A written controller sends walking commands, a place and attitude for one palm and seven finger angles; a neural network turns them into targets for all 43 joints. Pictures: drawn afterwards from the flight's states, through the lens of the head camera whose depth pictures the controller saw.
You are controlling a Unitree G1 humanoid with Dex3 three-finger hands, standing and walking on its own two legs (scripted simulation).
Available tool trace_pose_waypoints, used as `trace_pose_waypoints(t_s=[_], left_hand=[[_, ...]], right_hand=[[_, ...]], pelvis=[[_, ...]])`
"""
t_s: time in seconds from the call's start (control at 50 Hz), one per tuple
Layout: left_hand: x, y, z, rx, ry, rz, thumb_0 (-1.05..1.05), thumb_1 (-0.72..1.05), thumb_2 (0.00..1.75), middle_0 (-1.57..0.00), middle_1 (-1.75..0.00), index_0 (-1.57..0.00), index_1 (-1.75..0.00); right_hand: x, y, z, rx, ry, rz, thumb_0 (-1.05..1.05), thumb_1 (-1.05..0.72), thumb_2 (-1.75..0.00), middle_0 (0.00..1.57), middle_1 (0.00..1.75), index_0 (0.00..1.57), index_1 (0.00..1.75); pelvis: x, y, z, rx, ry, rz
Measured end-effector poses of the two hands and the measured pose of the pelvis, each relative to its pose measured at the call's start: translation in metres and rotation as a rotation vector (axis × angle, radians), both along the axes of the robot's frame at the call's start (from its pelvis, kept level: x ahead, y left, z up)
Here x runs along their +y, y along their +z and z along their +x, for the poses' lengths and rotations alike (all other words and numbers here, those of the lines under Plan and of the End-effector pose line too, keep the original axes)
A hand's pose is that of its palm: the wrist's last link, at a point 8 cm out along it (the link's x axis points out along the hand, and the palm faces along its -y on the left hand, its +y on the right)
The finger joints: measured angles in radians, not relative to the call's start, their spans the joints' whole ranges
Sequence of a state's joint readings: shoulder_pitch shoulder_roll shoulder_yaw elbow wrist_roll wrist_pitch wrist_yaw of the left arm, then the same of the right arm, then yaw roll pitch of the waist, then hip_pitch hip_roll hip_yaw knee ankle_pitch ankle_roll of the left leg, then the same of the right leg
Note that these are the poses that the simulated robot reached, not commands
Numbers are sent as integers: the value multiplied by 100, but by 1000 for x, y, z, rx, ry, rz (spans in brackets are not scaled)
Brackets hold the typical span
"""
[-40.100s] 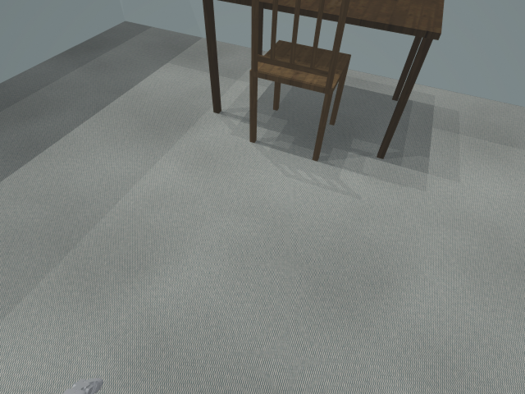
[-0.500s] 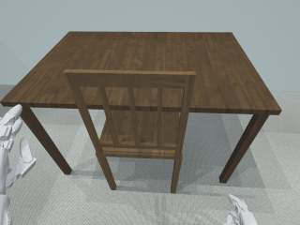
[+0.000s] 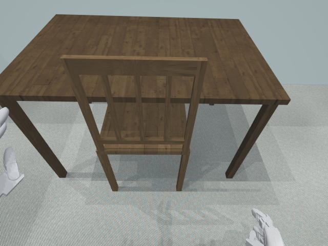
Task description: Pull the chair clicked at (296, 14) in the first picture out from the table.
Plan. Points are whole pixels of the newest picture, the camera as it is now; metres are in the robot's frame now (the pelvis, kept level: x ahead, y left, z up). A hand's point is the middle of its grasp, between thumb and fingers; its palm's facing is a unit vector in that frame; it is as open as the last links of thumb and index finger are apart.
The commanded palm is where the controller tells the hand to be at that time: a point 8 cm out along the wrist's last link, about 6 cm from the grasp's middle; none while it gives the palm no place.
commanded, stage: step back with the hand held close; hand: left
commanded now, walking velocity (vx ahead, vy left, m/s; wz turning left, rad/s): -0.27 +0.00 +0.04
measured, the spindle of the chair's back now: (140, 112) +0.57 +0.13 -0.05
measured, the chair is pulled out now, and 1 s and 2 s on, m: -0.10 -0.10 -0.10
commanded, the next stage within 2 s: stop stepping back and stand still in 1.72 s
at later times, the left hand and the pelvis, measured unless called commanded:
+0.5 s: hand (19, 190) +0.17 +0.25 +0.16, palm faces +0.42 -0.74 -0.52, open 7.4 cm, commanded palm +0.10 +0.29 +0.18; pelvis -0.04 -0.01 -0.01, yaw +1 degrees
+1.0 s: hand (25, 193) +0.16 +0.24 +0.17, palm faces +0.44 -0.74 -0.50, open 7.4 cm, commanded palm +0.09 +0.28 +0.18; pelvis -0.04 -0.02 -0.02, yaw +1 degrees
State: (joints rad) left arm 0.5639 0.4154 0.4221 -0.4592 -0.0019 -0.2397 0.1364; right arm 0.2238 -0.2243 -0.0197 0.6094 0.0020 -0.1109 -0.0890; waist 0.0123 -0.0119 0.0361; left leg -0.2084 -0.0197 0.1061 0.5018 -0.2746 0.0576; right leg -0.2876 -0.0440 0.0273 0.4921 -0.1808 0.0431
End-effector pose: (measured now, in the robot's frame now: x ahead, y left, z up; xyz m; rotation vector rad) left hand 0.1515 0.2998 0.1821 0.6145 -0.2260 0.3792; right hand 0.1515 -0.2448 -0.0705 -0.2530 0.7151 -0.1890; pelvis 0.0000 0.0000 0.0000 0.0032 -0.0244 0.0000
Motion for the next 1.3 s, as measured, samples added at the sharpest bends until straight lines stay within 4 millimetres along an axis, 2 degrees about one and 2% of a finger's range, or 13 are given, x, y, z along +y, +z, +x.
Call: trace_pose_waypoints(t_s=[0.1, 0.18, 0.44, 0.66, 0.8, 0.96, 1.08, 1.24, 1.3], left_hand=[[0, -4, -19, -33, 35, -17, 1, 89, 90, -22, -30, -21, -30], [-4, -5, -27, -56, 31, -29, 1, 89, 90, -22, -30, -21, -30], [-9, -2, -24, -81, -29, 33, 1, 89, 90, -22, -30, -21, -30], [-20, 2, -29, -111, -76, 81, 1, 89, 90, -22, -30, -21, -30], [-17, 4, -33, -125, -66, 97, 1, 88, 90, -22, -30, -21, -30], [-24, 1, -32, -147, -52, 92, 1, 89, 90, -22, -30, -21, -30], [-29, 7, -29, -158, -103, 66, 1, 88, 90, -22, -30, -21, -30], [-18, 8, -27, -109, -78, 102, 1, 88, 90, -22, -30, -21, -30], [-28, 5, -25, -99, -91, 69, 1, 89, 90, -22, -30, -21, -30]], right_hand=[[7, -5, -12, -10, 35, 13, 1, -90, -90, 20, 30, 20, 30], [8, -6, -21, -12, 48, 12, 1, -90, -90, 21, 30, 20, 30], [-9, -6, -44, -3, 15, -22, 1, -90, -90, 21, 30, 20, 30], [-18, -8, -44, -11, 6, -34, 1, -90, -90, 21, 30, 20, 30], [-18, -7, -46, -14, 13, -41, 1, -90, -90, 21, 30, 20, 30], [-18, -17, -44, -14, 32, -20, 1, -90, -90, 21, 30, 20, 30], [-21, -9, -52, 31, 24, -38, 1, -90, -90, 21, 30, 20, 30], [-20, -5, -55, 15, -3, -30, 1, -90, -90, 20, 30, 20, 30], [-20, -5, -53, 20, 30, -21, 1, -90, -90, 20, 30, 20, 30]], pelvis=[[-2, -4, -14, -6, 9, -6], [-3, -5, -23, -5, 10, -11], [-7, -10, -35, 12, 11, -13], [-14, -15, -41, 22, 17, -9], [-15, -16, -43, 34, 20, -10], [-23, -21, -43, 21, 22, -4], [-20, -13, -45, 44, 20, -5], [-25, -8, -40, 57, 5, -24], [-31, -5, -47, 57, -21, -35]])
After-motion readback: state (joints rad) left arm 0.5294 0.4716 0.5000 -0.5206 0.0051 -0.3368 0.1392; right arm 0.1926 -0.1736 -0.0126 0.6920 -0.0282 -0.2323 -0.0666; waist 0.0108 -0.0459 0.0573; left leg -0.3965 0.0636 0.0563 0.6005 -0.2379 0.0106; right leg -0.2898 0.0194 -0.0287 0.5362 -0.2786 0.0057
